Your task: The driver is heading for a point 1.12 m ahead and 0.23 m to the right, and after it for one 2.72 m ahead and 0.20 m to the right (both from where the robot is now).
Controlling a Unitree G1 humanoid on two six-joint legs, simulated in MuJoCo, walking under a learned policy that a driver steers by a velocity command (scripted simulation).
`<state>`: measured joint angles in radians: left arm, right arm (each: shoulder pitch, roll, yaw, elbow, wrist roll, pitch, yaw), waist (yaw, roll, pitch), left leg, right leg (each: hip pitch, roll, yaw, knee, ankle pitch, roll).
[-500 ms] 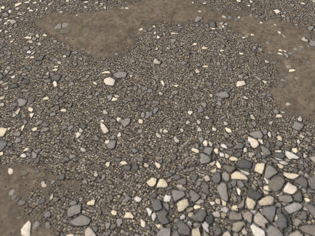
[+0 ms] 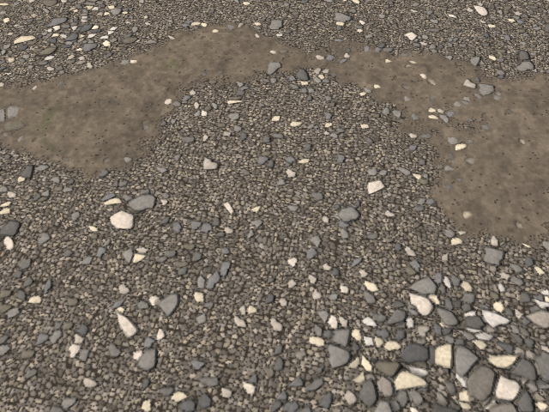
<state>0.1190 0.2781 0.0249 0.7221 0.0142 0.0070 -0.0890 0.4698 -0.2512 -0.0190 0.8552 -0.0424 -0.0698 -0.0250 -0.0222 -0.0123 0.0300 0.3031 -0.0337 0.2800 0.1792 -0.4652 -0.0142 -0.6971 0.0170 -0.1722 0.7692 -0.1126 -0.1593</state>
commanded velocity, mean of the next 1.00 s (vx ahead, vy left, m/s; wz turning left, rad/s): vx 0.98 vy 0.00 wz -0.40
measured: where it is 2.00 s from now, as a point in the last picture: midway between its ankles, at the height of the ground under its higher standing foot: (396, 139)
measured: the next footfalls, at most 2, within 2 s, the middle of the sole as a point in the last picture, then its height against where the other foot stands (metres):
right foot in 0.04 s outside the picture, level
left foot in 0.46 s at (268, 321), level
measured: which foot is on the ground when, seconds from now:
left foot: down 0.00-0.02, up 0.04-0.44, down 0.46-0.88, up 0.90-1.00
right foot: up 0.00-0.02, down 0.04-0.48, up 0.50-0.86, down 0.88-1.00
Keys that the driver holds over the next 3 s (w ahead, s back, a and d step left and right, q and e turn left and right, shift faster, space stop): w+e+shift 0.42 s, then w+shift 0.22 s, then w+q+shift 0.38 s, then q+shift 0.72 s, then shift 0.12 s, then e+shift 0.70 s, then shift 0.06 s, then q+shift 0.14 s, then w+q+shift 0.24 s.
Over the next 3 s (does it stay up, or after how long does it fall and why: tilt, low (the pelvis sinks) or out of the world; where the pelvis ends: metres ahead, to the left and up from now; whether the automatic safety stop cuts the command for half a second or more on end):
stays up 1.38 -0.45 0.04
